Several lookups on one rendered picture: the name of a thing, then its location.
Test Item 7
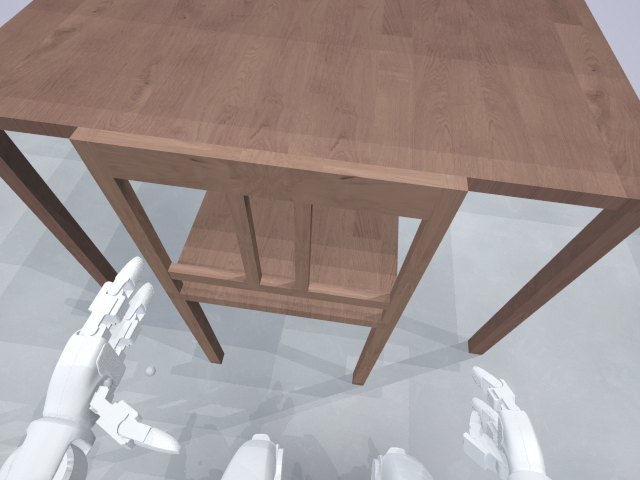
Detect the left robot thigh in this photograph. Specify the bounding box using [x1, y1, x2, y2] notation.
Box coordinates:
[221, 440, 284, 480]

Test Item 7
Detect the chair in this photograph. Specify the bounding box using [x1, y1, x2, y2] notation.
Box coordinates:
[69, 127, 468, 386]

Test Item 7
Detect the robot left hand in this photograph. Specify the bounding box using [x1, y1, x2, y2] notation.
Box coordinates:
[43, 256, 181, 454]

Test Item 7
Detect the left robot forearm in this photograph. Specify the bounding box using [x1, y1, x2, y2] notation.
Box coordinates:
[0, 417, 96, 480]

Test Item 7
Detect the table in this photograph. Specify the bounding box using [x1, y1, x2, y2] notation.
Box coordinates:
[0, 0, 640, 355]

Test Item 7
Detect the right robot shin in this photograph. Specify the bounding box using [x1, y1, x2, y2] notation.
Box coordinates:
[386, 447, 406, 455]

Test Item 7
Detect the robot right hand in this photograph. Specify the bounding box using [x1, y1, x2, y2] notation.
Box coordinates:
[463, 366, 546, 480]

